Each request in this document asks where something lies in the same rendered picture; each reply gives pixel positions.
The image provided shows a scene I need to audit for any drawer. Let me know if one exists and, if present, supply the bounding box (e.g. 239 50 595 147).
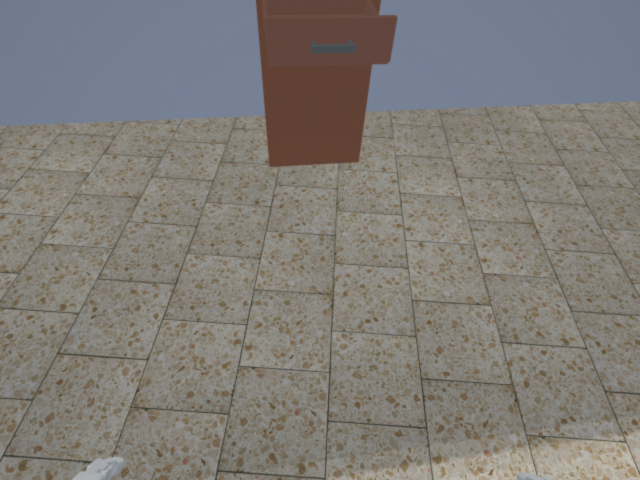
263 0 398 67

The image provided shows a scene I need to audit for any robot left hand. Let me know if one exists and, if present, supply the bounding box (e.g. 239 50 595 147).
72 457 125 480

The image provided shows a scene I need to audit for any handle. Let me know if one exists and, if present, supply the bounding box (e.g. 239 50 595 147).
311 40 356 54

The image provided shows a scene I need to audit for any cabinet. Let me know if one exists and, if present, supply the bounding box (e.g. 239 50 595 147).
256 0 381 167

